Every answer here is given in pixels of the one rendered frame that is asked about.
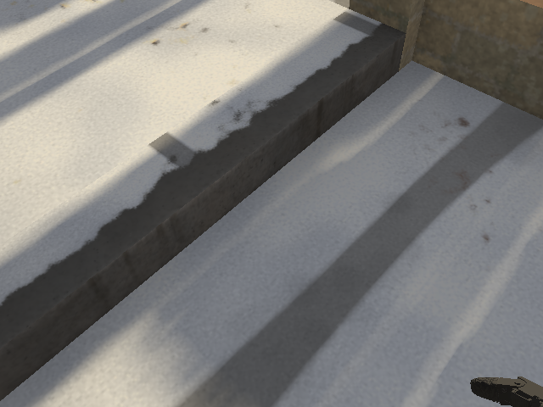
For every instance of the right robot hand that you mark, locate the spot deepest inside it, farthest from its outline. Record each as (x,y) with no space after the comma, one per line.
(519,392)

